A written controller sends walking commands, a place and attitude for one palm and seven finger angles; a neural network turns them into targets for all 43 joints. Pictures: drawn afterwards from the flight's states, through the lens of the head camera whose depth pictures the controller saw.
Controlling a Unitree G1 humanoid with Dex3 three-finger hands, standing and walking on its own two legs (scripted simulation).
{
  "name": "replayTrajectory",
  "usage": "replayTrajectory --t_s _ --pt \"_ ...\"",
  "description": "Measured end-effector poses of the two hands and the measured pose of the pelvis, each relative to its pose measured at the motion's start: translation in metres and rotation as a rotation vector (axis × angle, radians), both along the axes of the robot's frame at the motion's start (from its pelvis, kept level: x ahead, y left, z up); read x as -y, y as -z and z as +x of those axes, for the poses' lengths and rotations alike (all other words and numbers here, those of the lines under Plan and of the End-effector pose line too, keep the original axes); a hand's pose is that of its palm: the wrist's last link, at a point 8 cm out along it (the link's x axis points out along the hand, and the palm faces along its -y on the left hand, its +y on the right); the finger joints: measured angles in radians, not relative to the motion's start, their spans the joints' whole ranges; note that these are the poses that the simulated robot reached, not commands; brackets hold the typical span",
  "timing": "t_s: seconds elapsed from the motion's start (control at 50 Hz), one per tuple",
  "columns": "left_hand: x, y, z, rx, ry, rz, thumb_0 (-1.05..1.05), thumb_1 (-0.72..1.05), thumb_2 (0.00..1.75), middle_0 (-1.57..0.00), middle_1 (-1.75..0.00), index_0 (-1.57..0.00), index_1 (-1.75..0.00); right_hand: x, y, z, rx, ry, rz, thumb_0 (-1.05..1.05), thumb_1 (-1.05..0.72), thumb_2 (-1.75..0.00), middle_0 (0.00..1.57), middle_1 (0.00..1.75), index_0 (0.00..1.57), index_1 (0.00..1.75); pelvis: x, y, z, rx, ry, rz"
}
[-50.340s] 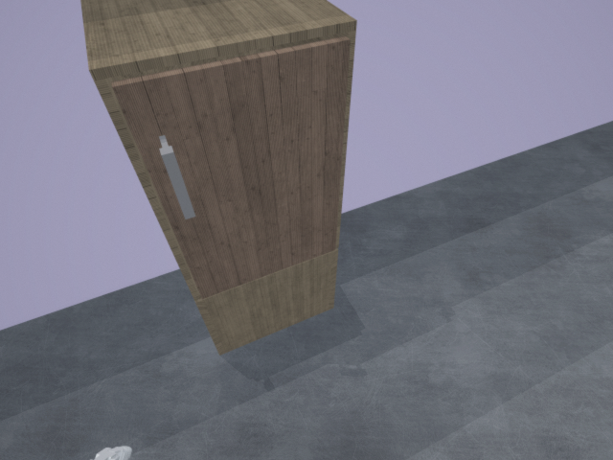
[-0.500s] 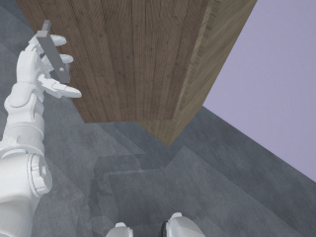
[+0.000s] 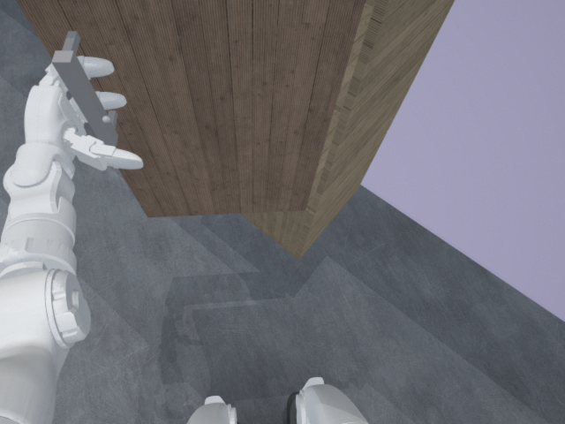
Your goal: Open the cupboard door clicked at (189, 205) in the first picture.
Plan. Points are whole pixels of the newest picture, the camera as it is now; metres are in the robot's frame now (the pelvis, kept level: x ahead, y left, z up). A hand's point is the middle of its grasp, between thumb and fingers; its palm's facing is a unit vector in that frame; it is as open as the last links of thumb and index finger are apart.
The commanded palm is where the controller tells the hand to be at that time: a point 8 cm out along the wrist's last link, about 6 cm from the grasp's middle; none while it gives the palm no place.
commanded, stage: close the thumb around the handle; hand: left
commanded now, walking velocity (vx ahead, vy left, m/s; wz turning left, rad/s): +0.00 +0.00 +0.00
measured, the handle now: (92, 93) +0.56 +0.22 +0.09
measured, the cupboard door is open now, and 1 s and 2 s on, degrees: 44 46 87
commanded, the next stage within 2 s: pull the door open along its arc in 0.64 s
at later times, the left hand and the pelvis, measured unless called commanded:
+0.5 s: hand (95, 123) +0.50 +0.20 +0.10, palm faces -0.05 -1.00 -0.01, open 6.5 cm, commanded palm +0.49 +0.25 +0.09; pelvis +0.00 +0.00 +0.00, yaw +0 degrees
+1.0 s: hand (103, 131) +0.49 +0.19 +0.09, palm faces -0.04 -1.00 -0.02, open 5.7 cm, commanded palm +0.44 +0.24 +0.09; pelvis +0.01 +0.01 +0.00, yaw -1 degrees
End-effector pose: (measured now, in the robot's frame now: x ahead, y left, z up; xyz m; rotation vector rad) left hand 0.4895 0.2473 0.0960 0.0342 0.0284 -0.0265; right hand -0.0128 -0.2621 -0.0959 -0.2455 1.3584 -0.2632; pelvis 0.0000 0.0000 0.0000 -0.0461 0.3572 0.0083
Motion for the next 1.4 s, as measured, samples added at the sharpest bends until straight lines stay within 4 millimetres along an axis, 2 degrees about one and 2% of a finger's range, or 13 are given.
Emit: replayTrajectory --t_s 0.08,0.18,0.36,0.56,0.82,0.96,1.08,1.22,1.4 --pt "0.001 -0.002 -0.002 0.008 -0.003 -0.003 -0.01 -0.43 0.34 -0.31 -1.21 -0.30 -1.21 0.000 0.000 0.004 0.014 0.003 0.006 0.01 -0.90 -0.90 0.20 0.30 0.21 0.30 0.001 -0.001 0.002 0.005 0.005 0.002" --pt "-0.002 -0.002 -0.006 -0.002 -0.005 -0.009 -0.01 -0.25 0.41 -0.32 -1.23 -0.31 -1.23 -0.001 0.000 0.011 0.036 0.000 0.011 0.01 -0.90 -0.90 0.20 0.30 0.21 0.30 0.001 -0.002 0.002 0.013 0.007 0.003" --pt "-0.017 0.000 -0.010 -0.011 -0.008 -0.003 -0.01 0.20 0.61 -0.35 -1.28 -0.35 -1.28 0.000 -0.001 0.018 0.052 -0.023 -0.003 0.01 -0.90 -0.90 0.20 0.30 0.21 0.30 0.001 -0.001 -0.002 0.014 -0.001 0.000" --pt "-0.007 0.001 -0.004 0.000 0.031 -0.029 0.00 0.69 0.82 -0.38 -1.33 -0.38 -1.33 -0.001 0.000 0.013 0.031 -0.025 -0.018 0.01 -0.90 -0.90 0.20 0.30 0.21 0.30 -0.004 0.001 -0.002 0.003 -0.006 -0.005" --pt "-0.004 0.001 -0.001 0.002 0.006 -0.020 -0.01 0.73 0.85 -0.37 -1.35 -0.36 -1.35 -0.013 0.000 0.000 0.023 0.012 0.012 0.01 -0.90 -0.90 0.20 0.30 0.21 0.30 -0.008 0.000 -0.001 0.007 0.011 -0.003" --pt "-0.003 0.002 -0.012 0.010 0.006 -0.012 -0.01 0.74 0.82 -0.37 -1.35 -0.35 -1.35 -0.015 0.000 0.004 0.031 0.026 0.029 0.01 -0.90 -0.90 0.20 0.30 0.21 0.30 -0.008 -0.003 0.004 0.013 0.023 0.001" --pt "0.000 0.003 -0.037 0.023 0.022 -0.018 -0.01 0.73 0.78 -0.38 -1.35 -0.35 -1.35 -0.013 -0.005 0.026 0.101 0.028 0.041 0.01 -0.90 -0.90 0.20 0.30 0.21 0.30 -0.007 -0.009 0.010 0.041 0.033 0.006" --pt "0.011 0.004 -0.081 0.039 0.047 -0.036 -0.01 0.72 0.75 -0.37 -1.35 -0.36 -1.35 -0.010 -0.014 0.076 0.254 -0.019 0.050 0.01 -0.90 -0.90 0.20 0.30 0.21 0.30 -0.006 -0.015 0.013 0.085 0.032 0.013" --pt "0.049 0.007 -0.142 0.063 -0.247 -0.110 -0.01 0.70 0.78 -0.37 -1.34 -0.36 -1.30 -0.023 -0.020 0.144 0.436 -0.147 0.111 0.01 -0.91 -0.90 0.20 0.30 0.20 0.30 -0.001 -0.018 0.007 0.132 0.013 0.028"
